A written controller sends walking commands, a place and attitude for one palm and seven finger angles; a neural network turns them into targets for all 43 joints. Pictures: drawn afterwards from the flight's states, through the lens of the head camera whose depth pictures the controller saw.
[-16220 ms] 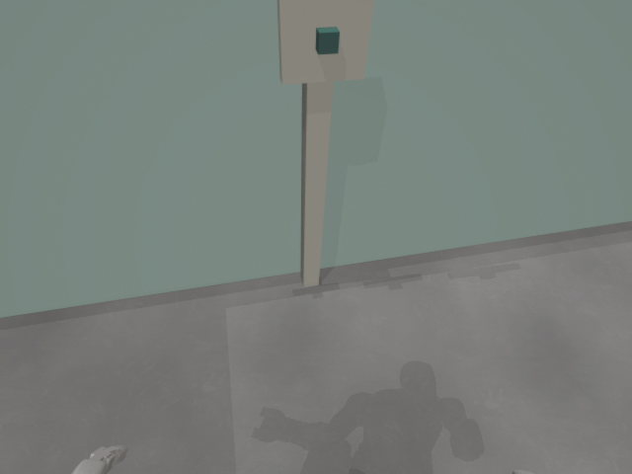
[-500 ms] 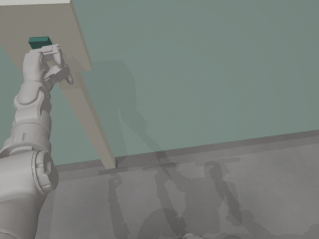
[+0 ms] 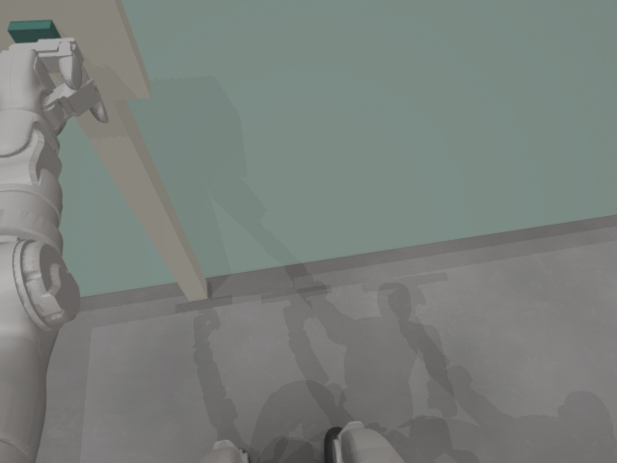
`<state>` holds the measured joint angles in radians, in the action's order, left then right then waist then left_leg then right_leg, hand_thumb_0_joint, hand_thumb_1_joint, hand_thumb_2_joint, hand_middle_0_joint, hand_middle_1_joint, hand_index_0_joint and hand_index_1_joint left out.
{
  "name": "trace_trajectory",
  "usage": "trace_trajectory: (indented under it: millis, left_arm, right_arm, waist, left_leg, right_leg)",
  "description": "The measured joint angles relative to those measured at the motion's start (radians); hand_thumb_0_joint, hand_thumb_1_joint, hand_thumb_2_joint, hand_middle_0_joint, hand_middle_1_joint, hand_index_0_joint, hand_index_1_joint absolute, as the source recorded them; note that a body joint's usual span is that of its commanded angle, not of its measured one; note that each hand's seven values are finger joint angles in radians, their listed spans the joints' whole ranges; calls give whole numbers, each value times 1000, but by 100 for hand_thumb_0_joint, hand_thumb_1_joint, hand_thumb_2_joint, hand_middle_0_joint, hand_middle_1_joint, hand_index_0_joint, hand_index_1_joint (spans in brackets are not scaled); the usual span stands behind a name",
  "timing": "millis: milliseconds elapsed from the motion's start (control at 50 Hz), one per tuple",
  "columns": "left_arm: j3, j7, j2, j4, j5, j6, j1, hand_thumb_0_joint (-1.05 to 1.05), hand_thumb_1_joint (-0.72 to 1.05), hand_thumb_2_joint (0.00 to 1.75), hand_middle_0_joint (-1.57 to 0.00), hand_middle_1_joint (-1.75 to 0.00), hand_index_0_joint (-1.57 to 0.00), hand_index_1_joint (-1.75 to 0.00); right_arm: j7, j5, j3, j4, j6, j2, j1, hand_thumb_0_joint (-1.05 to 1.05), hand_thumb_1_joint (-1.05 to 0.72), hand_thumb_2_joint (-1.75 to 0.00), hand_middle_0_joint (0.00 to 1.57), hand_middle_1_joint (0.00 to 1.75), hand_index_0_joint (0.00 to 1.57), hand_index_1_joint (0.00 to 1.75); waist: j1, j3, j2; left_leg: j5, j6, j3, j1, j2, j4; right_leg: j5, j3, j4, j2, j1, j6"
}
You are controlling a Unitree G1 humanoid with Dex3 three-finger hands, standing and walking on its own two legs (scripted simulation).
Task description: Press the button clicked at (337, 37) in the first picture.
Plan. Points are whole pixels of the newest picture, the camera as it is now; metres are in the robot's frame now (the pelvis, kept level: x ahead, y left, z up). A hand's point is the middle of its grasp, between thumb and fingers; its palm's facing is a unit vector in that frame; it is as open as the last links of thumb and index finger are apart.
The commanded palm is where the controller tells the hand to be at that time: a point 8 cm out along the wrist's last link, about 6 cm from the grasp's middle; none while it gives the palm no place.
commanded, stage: hold the button down briefly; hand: left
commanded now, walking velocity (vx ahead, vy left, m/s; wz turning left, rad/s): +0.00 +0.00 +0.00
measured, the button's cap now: (41, 38) +0.58 +0.25 +0.19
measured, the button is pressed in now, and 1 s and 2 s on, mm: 8 0 0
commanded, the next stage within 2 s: pull the fist back off the button in 0.06 s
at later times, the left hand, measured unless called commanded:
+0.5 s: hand (92, 94) +0.53 +0.20 +0.15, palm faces +0.07 -1.00 -0.01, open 3.4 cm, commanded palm +0.49 +0.25 +0.15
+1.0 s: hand (83, 134) +0.47 +0.20 +0.15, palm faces +0.08 -1.00 +0.01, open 3.1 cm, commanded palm +0.43 +0.25 +0.15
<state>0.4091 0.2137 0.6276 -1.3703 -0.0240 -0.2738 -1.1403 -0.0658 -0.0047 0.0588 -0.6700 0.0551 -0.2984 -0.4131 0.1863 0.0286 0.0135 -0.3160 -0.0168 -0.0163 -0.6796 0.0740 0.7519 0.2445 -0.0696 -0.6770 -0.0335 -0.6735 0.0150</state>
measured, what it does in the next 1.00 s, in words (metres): shifts its weight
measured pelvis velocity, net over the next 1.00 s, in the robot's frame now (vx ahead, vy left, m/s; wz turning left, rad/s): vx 0.06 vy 0.00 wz -0.02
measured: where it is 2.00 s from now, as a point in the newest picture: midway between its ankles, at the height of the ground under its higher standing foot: outside the picture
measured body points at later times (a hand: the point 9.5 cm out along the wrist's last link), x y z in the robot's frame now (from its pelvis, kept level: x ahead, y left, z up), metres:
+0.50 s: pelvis +0.00 +0.00 +0.00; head +0.09 +0.01 +0.44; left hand +0.52 +0.25 +0.16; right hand -0.01 -0.27 -0.11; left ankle +0.02 +0.13 -0.71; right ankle +0.04 -0.13 -0.71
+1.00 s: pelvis +0.06 +0.00 +0.02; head +0.09 +0.00 +0.46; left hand +0.46 +0.26 +0.15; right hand +0.16 -0.25 -0.09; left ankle +0.02 +0.13 -0.71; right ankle +0.04 -0.13 -0.71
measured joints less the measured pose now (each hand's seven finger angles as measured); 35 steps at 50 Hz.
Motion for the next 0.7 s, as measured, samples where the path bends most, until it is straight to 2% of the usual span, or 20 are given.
trace_trajectory:
  millis: [140,340,620,700]
  left_arm:
    - [-6,6,25,-13,-3,11,-18,2,90,90,-130,-150,-153,-150]
    - [-1,8,25,2,-3,19,-13,2,90,90,-130,-150,-152,-150]
    - [15,1,-93,184,-51,21,179,2,90,90,-130,-150,-141,-150]
    - [9,-2,-127,251,-70,38,242,2,90,90,-130,-150,-138,-150]
  right_arm:
    - [-2,1,2,-6,7,-4,-22,1,-90,-90,20,30,20,30]
    - [4,-2,-1,-2,16,-1,-34,1,-90,-90,20,30,20,30]
    - [21,7,-17,32,-6,17,-20,1,-90,-90,20,30,20,30]
    - [21,14,-23,47,-13,20,-3,1,-90,-90,20,30,20,30]
  waist:
    - [12,1,3]
    - [10,7,3]
    - [-43,34,7]
    - [-62,39,11]
  left_leg:
    - [4,-1,5,-24,4,11]
    - [4,-2,4,-36,5,17]
    - [-22,0,-27,70,8,-22]
    - [-31,1,-35,108,6,-37]
  right_leg:
    - [-7,-3,-4,4,-20,-3]
    - [-9,0,-9,6,-33,-3]
    - [13,28,17,11,54,2]
    - [25,35,24,9,86,4]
